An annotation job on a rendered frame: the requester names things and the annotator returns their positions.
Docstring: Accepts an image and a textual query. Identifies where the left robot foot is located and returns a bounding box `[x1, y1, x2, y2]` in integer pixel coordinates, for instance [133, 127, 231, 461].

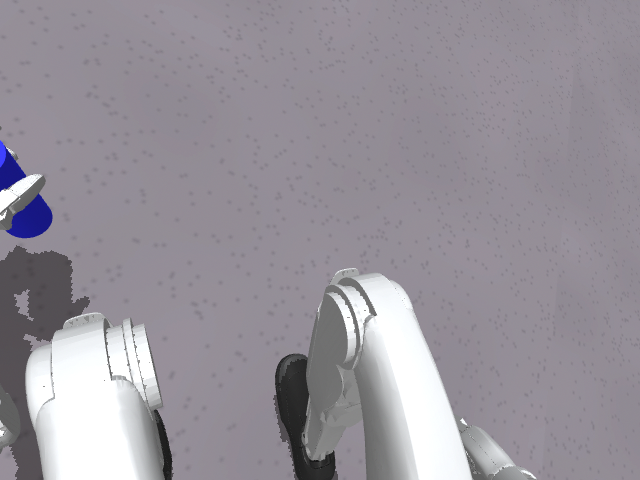
[154, 409, 172, 480]

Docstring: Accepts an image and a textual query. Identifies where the right robot foot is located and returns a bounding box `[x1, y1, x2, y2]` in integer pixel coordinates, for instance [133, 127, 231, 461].
[275, 354, 335, 480]

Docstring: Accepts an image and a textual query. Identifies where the right robot hand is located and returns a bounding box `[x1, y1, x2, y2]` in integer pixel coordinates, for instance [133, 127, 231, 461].
[453, 413, 516, 480]

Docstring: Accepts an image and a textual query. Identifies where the bottle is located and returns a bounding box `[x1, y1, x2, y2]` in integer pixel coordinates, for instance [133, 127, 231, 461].
[0, 141, 53, 238]

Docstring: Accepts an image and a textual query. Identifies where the left robot arm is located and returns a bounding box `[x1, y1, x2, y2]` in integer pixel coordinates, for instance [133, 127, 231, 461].
[0, 384, 21, 454]

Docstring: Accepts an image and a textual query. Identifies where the left robot hand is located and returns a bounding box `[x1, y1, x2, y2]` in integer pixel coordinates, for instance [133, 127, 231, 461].
[0, 126, 46, 230]

